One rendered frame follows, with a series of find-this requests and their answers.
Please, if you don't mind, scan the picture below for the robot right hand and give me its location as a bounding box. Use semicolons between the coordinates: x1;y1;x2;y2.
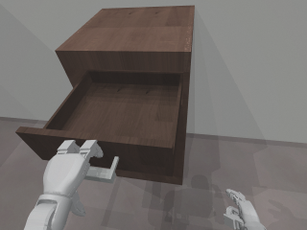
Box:
224;189;261;230

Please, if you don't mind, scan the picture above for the cabinet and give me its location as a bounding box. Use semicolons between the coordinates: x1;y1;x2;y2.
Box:
55;5;195;186

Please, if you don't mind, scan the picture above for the handle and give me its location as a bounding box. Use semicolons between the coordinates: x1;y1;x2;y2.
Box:
84;156;120;184

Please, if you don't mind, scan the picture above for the drawer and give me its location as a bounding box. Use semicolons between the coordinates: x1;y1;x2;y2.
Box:
15;70;183;177

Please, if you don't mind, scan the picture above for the left robot forearm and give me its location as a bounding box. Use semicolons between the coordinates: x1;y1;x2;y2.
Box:
24;193;73;230

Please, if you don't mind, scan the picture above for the robot left hand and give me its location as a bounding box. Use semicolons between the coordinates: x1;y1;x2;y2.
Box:
43;140;104;217

